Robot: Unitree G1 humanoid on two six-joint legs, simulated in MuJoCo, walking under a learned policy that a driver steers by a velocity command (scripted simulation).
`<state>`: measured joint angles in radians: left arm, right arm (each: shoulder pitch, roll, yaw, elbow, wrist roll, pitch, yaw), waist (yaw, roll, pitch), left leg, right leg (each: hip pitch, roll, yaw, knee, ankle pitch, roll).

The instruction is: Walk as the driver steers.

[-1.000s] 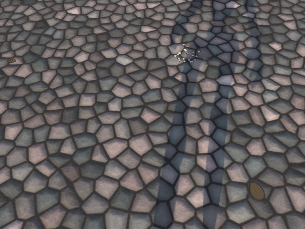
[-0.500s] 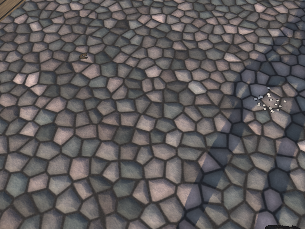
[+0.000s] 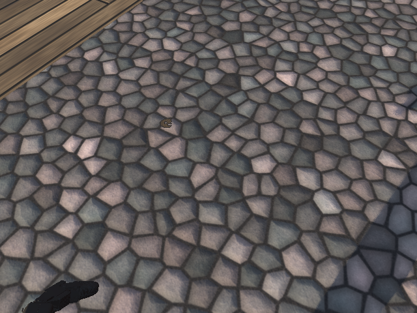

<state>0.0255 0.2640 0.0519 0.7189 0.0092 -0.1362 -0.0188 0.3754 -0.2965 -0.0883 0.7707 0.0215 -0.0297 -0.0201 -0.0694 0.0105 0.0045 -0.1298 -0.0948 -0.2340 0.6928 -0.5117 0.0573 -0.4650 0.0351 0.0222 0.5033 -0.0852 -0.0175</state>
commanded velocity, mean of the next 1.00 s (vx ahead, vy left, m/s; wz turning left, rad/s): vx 0.48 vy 0.00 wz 0.30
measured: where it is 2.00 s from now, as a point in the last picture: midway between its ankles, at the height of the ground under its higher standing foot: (144, 268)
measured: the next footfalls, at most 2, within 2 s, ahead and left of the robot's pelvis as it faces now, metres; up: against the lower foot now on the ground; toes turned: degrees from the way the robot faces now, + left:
left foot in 0.50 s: +0.37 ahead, +0.19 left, +0.00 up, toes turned +21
right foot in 1.02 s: +0.73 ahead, +0.09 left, +0.00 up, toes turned +12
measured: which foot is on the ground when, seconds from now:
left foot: up 0.00-0.48, down 0.50-1.00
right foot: down 0.00-0.52, up 0.54-1.00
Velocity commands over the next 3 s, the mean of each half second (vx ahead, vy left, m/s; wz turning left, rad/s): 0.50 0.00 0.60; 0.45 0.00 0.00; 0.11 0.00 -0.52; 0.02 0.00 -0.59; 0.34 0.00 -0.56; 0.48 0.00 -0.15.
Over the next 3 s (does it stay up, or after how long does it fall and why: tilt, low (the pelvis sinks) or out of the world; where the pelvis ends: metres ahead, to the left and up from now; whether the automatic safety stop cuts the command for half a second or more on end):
stays up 0.92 -0.09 0.02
